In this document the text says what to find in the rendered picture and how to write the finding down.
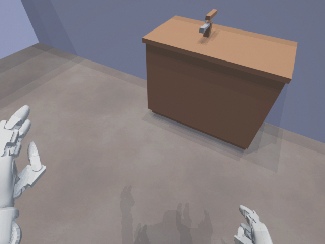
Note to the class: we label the left robot hand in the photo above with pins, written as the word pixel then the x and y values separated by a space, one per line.
pixel 12 132

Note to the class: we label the counter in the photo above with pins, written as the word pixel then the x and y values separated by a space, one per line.
pixel 222 82

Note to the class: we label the tap lever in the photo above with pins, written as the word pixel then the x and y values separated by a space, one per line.
pixel 204 27

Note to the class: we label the right robot hand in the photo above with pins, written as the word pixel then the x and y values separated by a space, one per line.
pixel 256 234

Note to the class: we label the left robot forearm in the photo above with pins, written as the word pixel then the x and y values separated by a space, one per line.
pixel 10 231

